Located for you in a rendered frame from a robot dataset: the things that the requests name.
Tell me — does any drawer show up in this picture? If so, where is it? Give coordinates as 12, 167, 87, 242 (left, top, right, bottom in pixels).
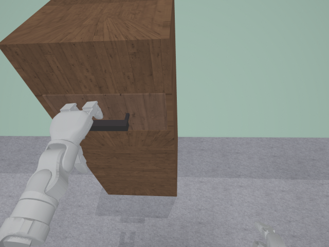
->
43, 93, 168, 130

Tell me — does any robot right hand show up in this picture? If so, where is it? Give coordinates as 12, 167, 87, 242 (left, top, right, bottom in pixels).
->
250, 221, 286, 247

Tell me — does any robot left forearm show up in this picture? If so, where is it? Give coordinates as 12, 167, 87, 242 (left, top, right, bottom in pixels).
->
0, 139, 79, 247

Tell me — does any cabinet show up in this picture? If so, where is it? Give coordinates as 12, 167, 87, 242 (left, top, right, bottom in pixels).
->
0, 0, 178, 197

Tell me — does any handle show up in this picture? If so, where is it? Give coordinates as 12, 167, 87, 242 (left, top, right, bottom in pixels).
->
89, 113, 130, 131

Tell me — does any robot left hand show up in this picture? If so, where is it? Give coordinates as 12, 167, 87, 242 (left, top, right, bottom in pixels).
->
49, 101, 103, 173

